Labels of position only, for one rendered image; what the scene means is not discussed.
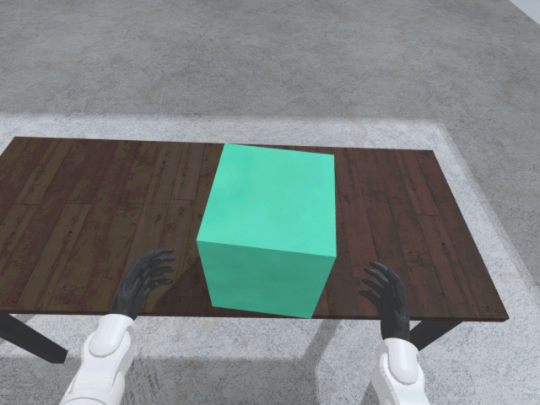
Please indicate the table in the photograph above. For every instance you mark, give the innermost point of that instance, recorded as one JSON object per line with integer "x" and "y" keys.
{"x": 75, "y": 213}

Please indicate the right robot hand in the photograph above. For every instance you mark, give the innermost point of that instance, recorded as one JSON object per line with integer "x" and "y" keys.
{"x": 392, "y": 305}

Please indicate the carton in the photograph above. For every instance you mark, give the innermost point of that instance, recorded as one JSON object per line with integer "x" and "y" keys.
{"x": 267, "y": 240}

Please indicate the left robot forearm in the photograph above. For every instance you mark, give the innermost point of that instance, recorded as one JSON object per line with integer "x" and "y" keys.
{"x": 106, "y": 356}

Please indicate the left robot hand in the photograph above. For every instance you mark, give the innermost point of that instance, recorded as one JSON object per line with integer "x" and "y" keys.
{"x": 137, "y": 284}

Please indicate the right robot forearm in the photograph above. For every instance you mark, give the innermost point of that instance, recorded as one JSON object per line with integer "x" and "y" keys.
{"x": 397, "y": 377}

